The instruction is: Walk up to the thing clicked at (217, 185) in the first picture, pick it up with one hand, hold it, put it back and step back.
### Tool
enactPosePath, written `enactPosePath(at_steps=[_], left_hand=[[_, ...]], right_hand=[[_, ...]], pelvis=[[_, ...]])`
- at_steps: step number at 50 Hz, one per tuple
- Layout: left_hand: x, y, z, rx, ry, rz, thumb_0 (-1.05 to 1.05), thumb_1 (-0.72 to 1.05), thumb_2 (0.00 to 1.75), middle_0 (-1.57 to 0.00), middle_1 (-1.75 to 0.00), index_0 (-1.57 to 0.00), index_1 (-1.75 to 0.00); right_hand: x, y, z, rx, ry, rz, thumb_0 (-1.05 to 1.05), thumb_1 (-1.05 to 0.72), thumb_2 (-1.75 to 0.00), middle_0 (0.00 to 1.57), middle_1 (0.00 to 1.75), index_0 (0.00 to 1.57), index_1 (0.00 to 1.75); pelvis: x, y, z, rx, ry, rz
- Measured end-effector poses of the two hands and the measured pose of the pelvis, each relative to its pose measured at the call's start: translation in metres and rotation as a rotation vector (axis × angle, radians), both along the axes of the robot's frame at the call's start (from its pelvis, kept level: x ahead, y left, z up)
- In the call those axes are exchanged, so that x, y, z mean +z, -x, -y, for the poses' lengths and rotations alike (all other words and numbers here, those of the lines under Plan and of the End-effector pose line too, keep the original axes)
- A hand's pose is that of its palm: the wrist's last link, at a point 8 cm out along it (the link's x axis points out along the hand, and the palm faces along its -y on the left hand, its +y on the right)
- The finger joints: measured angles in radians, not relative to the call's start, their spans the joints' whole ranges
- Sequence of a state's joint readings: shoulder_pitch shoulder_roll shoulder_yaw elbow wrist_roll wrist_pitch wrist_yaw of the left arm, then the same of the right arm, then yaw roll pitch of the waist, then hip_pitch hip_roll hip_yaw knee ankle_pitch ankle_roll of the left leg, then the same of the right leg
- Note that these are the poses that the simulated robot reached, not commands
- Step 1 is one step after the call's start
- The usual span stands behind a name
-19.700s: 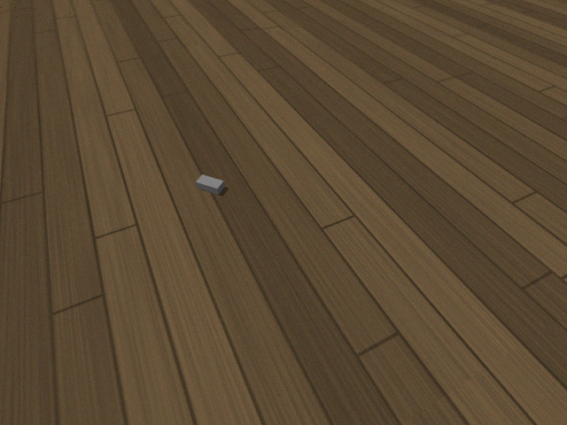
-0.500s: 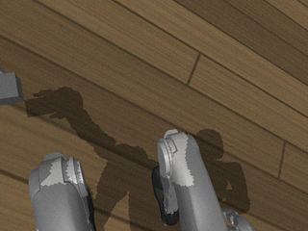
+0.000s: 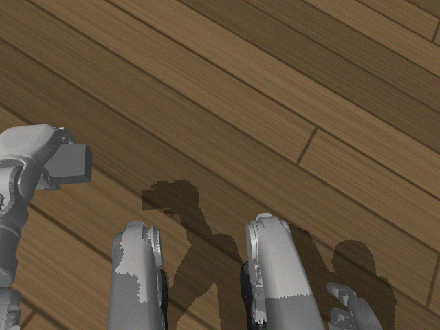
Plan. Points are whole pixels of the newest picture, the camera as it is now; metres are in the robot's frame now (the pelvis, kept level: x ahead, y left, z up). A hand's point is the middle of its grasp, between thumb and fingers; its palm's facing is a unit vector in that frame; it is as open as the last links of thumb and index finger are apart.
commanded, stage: lift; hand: left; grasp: from above
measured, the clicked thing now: (53, 165) +0.43 +0.31 -0.12
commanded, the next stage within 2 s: hold in 1.00 s
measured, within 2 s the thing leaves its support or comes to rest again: neither
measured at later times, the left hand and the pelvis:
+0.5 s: hand out of the picture +0.35 +0.27 +0.12, palm faces -0.45 -0.13 -0.88, open 9.0 cm; pelvis +0.02 -0.01 +0.18, yaw +4 degrees
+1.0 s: hand out of the picture +0.37 +0.25 +0.22, palm faces -0.45 -0.12 -0.89, open 9.1 cm; pelvis +0.07 +0.00 +0.29, yaw +4 degrees
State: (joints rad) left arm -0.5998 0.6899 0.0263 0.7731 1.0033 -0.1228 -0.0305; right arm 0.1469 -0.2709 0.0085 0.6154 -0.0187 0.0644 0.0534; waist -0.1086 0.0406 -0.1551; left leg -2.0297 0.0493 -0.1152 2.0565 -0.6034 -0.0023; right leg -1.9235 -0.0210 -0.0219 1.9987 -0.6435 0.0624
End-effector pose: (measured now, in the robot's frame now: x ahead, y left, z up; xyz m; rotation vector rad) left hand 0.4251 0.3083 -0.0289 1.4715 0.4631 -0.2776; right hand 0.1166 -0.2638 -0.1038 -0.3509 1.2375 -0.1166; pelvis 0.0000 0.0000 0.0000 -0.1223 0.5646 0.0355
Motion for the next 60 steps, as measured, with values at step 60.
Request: enactPosePath(at_steps=[60], left_hand=[[0.32,0.051,0.061,0.032,-0.005,-0.007,0.01,0.17,0.33,-0.72,-0.48,-0.77,-0.44]], right_hand=[[0.293,-0.068,-0.008,-0.108,-0.07,0.236,0.01,-0.9,-0.9,0.2,0.3,0.2,0.3]], pelvis=[[0.301,-0.077,0.002,0.018,-0.119,0.403]])
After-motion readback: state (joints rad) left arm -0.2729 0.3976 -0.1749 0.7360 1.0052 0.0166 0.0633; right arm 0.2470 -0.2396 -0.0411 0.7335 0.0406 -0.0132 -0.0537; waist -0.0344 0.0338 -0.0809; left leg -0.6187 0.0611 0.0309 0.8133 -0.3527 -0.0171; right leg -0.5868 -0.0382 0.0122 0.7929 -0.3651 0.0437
